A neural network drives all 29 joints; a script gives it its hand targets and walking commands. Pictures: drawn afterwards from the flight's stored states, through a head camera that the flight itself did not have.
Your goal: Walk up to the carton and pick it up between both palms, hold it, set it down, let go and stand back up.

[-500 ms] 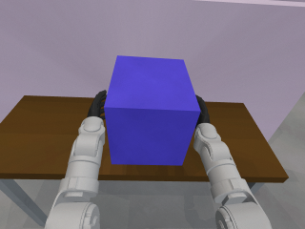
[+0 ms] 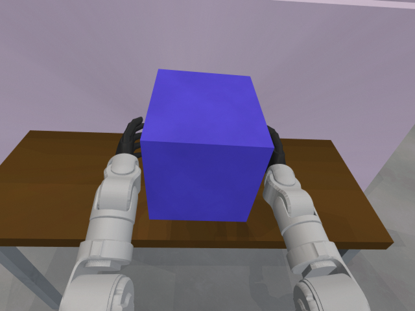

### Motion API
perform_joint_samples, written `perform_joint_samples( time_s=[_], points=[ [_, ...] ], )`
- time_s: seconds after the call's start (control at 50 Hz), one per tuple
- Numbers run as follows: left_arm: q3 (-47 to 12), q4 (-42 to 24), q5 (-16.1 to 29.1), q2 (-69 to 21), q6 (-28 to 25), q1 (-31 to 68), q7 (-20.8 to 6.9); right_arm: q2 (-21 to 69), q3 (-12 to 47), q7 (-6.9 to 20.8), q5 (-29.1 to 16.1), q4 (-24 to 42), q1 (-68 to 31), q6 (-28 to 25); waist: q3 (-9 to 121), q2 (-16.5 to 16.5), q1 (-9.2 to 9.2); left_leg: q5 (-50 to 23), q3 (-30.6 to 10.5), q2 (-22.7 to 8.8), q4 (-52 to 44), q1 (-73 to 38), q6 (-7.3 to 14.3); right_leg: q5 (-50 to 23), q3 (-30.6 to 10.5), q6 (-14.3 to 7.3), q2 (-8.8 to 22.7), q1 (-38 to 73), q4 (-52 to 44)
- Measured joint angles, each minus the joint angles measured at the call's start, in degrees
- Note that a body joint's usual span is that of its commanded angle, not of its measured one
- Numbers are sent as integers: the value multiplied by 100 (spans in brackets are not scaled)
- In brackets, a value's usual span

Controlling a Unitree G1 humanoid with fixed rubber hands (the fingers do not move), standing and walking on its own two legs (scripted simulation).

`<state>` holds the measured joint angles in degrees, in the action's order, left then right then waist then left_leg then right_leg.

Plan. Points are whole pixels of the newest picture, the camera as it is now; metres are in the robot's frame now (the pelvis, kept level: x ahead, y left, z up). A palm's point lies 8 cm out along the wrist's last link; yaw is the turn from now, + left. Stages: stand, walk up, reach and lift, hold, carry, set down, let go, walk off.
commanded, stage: reach and lift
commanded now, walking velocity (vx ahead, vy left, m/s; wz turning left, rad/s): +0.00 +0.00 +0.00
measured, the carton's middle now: (201, 144) +0.40 +0.00 +0.15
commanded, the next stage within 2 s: hold in 0.46 s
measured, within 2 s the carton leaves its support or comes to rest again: neither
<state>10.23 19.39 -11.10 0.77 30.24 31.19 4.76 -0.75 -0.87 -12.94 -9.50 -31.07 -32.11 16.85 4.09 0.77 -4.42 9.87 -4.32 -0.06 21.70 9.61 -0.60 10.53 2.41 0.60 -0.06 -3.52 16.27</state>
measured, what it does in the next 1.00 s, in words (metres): stands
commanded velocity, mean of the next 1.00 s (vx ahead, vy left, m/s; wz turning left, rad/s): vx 0.00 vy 0.00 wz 0.00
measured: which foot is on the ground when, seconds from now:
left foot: down 0.00-1.00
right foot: down 0.00-1.00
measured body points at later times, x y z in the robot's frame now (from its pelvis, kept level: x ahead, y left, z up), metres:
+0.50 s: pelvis +0.00 +0.00 +0.00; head -0.05 +0.01 +0.45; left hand +0.37 +0.14 +0.16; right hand +0.35 -0.15 +0.15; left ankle +0.02 +0.12 -0.75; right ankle -0.02 -0.12 -0.75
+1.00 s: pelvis +0.00 +0.00 +0.00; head -0.06 +0.02 +0.45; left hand +0.37 +0.14 +0.18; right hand +0.35 -0.15 +0.17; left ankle +0.02 +0.12 -0.75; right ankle -0.02 -0.12 -0.75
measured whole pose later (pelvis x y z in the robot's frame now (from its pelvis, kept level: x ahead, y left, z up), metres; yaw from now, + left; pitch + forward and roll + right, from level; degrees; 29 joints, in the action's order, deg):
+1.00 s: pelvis +0.00 +0.00 +0.00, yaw -1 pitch -5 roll -1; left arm 12.9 9.6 -14.8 -0.9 37.9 30.9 2.2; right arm -2.0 1.9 -14.2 -12.3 -26.6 -33.6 21.9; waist 3.1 1.2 -5.2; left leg 9.8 -4.4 -0.4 21.2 6.0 -0.9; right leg 10.1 1.6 0.3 -0.6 0.0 15.5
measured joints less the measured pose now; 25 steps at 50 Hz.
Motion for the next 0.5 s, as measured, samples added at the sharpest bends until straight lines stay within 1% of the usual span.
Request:
perform_joint_samples(
  time_s=[0.1,0.2,0.3,0.36,0.44,0.5],
  points=[
    [-94,-416,-48,-36,168,-129,12,-71,123,-44,-155,295,170,-1,-48,-33,-39,54,0,7,43,-33,8,22,-13,14,1,55,-11],
    [-57,-632,-102,-132,304,-197,3,-149,236,-66,-221,439,265,54,-93,-26,-7,75,26,6,16,-127,16,45,-52,15,1,123,-11],
    [-94,-927,-101,-137,390,-417,-7,-186,382,-127,-312,645,377,146,-89,-27,-34,89,19,-6,12,-167,0,45,-58,3,-16,170,-36],
    [-63,-1090,-96,-174,440,-510,-26,-161,400,-110,-312,763,461,172,-95,-12,-57,93,-7,-15,21,-191,-14,43,-40,-10,-30,211,-48],
    [-79,-1239,-84,-182,521,-551,-25,-170,407,-132,-345,918,499,257,-90,-11,-60,90,-30,-25,51,-189,-27,45,-28,-22,-45,211,-17],
    [-22,-1136,-128,-174,574,-436,-68,-142,349,-130,-311,843,397,344,-96,-32,-42,63,-16,-27,29,-211,-26,32,-48,-27,-47,202,8]
  ],
)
